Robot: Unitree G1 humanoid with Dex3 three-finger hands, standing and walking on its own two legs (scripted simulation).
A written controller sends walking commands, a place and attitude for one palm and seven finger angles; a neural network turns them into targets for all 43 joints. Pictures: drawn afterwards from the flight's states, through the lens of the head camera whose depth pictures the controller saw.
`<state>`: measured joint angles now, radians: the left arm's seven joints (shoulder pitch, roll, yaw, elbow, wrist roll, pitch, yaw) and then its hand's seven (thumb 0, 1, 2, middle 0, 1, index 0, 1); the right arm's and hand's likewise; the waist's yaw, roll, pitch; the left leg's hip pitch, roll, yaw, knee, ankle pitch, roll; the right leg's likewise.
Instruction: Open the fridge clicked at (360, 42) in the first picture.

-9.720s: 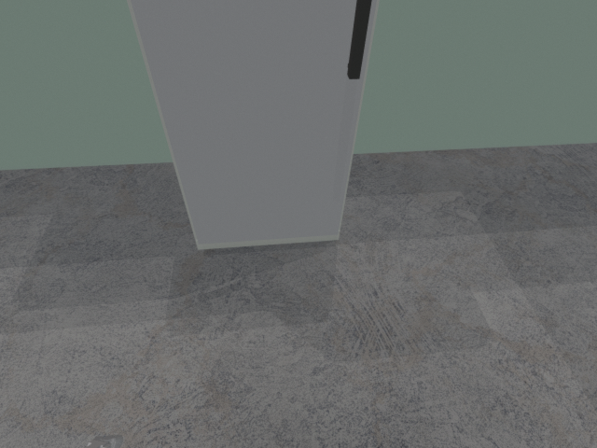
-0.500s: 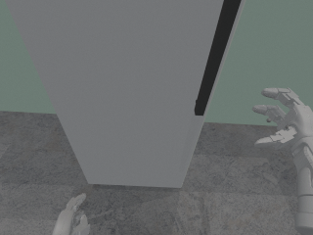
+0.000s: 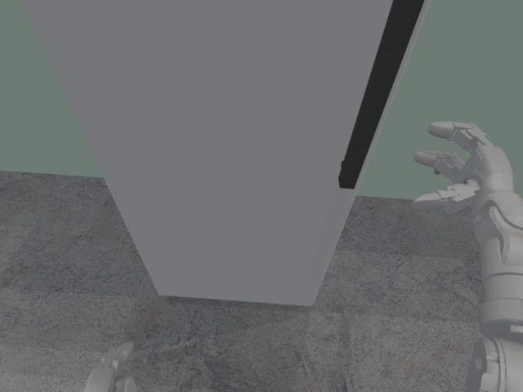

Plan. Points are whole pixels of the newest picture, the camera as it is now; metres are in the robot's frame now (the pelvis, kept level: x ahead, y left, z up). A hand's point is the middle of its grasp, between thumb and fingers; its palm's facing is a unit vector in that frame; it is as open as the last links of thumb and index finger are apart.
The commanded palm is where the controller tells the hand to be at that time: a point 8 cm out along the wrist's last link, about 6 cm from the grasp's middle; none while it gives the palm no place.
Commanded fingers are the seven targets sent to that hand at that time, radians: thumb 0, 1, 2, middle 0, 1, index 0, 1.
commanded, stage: move the hooked fingers beside the handle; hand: right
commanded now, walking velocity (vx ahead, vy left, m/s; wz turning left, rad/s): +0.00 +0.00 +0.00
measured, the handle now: (372, 89) +0.52 -0.12 +0.23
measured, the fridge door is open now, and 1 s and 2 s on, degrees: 0 0 0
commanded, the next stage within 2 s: feel for the door with the fingertips in 1.24 s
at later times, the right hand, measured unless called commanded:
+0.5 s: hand (402, 139) +0.48 -0.18 +0.17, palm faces -0.01 +1.00 +0.01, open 14.0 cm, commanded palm +0.45 -0.24 +0.17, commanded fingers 0.00 0.50 -0.30 0.30 1.20 0.30 1.20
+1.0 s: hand (408, 145) +0.46 -0.19 +0.17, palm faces +0.01 +1.00 +0.00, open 14.0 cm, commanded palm +0.44 -0.24 +0.17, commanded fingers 0.00 0.50 -0.30 0.30 1.20 0.30 1.20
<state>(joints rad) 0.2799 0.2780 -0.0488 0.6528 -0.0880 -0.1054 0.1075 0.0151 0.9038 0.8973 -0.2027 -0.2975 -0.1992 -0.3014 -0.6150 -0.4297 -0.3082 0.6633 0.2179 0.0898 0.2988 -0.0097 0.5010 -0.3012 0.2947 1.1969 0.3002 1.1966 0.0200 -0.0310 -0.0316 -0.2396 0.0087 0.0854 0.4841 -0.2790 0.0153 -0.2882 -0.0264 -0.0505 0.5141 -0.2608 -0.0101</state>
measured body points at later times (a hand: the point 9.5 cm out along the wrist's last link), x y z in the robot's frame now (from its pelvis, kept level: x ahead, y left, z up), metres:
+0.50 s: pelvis +0.01 +0.00 +0.00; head +0.04 +0.00 +0.45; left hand +0.05 +0.27 -0.12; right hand +0.47 -0.24 +0.17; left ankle -0.02 +0.11 -0.74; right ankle +0.00 -0.11 -0.74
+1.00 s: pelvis +0.00 +0.00 -0.01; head +0.03 +0.00 +0.44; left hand +0.08 +0.27 -0.12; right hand +0.46 -0.24 +0.17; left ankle -0.02 +0.11 -0.74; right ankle +0.00 -0.11 -0.74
